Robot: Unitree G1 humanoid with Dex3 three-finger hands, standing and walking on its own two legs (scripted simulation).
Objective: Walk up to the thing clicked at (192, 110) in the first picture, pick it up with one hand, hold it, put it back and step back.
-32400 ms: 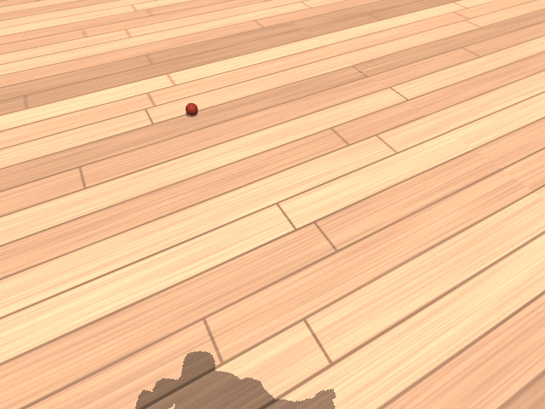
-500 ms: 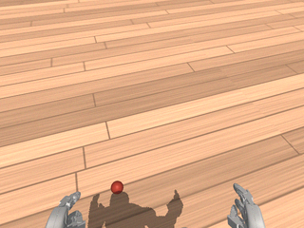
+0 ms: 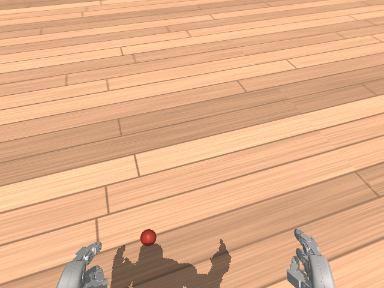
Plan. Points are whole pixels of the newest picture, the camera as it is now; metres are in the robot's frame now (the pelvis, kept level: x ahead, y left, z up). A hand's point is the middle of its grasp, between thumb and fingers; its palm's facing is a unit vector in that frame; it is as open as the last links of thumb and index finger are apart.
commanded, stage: home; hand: left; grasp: from above
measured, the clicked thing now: (148, 237) +0.47 +0.20 -0.68
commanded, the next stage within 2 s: stand in 0.70 s
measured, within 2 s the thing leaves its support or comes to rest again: neither
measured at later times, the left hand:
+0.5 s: hand (104, 286) +0.16 +0.18 -0.05, palm faces +0.04 -0.98 -0.21, open 7.4 cm
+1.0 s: hand out of the picture +0.14 +0.22 -0.09, palm faces +0.02 -0.95 -0.32, open 7.4 cm
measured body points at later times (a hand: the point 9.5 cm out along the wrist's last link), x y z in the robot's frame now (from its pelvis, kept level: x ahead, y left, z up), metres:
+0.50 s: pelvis +0.00 +0.00 +0.00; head +0.01 +0.01 +0.45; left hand +0.15 +0.23 -0.03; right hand +0.15 -0.25 -0.06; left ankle +0.00 +0.11 -0.68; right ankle +0.01 -0.12 -0.68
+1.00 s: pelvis -0.01 +0.00 +0.02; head +0.02 +0.01 +0.47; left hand +0.14 +0.27 -0.07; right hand +0.13 -0.26 -0.09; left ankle +0.00 +0.11 -0.68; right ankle +0.01 -0.12 -0.68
